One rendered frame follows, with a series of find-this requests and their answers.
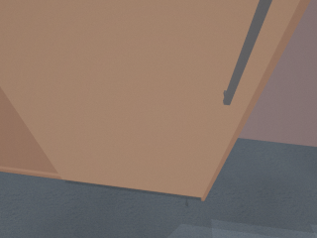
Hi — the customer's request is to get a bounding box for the handle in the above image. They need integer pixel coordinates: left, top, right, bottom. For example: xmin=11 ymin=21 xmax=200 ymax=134
xmin=223 ymin=0 xmax=272 ymax=105

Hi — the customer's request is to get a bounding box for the wardrobe door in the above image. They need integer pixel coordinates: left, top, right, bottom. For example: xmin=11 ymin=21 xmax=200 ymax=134
xmin=0 ymin=0 xmax=300 ymax=197
xmin=0 ymin=87 xmax=58 ymax=174

